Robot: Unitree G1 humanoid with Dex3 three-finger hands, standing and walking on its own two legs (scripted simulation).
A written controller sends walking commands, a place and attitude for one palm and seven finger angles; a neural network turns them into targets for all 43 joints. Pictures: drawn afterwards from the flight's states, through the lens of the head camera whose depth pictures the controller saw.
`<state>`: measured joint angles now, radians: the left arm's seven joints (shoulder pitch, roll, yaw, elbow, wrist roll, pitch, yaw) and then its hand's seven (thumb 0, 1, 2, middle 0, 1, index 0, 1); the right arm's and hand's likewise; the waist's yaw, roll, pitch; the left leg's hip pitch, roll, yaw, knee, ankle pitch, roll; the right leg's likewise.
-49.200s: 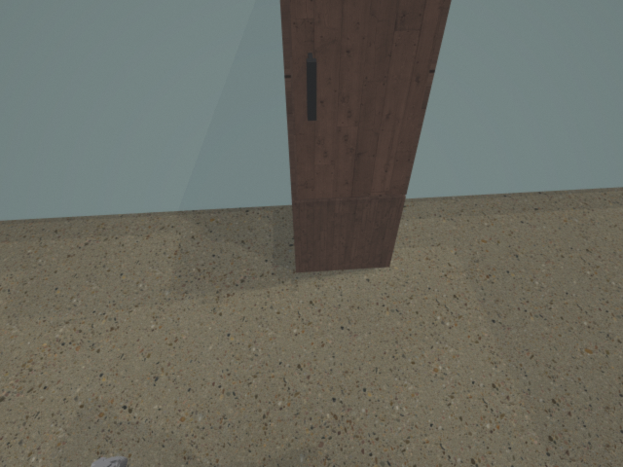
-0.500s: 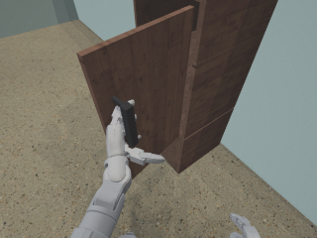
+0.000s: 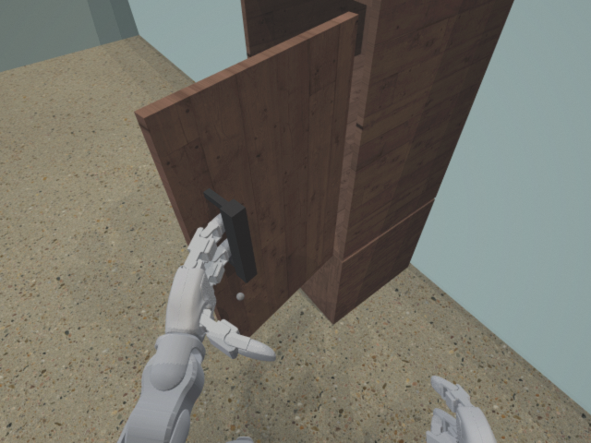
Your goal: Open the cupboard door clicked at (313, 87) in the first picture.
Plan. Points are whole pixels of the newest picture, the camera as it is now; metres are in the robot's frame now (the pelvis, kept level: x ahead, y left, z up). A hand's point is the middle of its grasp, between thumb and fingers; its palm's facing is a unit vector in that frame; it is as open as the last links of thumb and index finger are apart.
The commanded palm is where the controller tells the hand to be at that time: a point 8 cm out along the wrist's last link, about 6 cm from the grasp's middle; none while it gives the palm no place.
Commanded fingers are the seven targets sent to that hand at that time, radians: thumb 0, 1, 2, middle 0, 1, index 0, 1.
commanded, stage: slide the hand sideways off the handle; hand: left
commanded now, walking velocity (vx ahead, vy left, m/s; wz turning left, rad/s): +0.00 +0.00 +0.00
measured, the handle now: (230, 237) +0.37 +0.11 +0.09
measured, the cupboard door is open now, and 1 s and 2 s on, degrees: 100 100 100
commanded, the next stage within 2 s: draw the hand back to the body in 0.60 s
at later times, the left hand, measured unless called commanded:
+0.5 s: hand (198, 335) +0.23 +0.13 +0.08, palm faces +0.01 -1.00 -0.03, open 16.3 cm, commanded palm +0.20 +0.19 +0.08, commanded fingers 0.00 -0.50 0.30 -0.15 -0.30 -0.15 -0.30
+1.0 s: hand (154, 339) +0.22 +0.17 +0.10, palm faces +0.02 -1.00 -0.04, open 16.3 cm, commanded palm +0.19 +0.22 +0.11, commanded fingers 0.00 -0.50 0.30 -0.15 -0.30 -0.15 -0.30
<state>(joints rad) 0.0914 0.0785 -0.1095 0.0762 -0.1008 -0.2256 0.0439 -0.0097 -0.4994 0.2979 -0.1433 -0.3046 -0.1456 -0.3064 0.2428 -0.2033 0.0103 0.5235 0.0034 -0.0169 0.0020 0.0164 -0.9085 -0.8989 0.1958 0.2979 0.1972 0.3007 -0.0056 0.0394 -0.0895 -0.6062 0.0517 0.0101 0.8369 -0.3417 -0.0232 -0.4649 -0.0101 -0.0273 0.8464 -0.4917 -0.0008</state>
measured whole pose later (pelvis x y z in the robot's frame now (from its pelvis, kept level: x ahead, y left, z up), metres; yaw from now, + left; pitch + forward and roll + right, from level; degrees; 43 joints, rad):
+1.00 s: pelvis +0.00 -0.01 +0.00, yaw +1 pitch +5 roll -1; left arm 0.40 0.23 0.13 -0.20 -0.28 -0.18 -0.20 -0.01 -0.50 0.30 -0.15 -0.30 -0.15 -0.30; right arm 0.26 -0.22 0.03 0.52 0.04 -0.14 -0.08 0.02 -0.91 -0.90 0.20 0.30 0.20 0.30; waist 0.01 0.06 -0.11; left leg -0.60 0.06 -0.03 0.86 -0.35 -0.04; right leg -0.44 0.00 -0.06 0.84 -0.50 -0.01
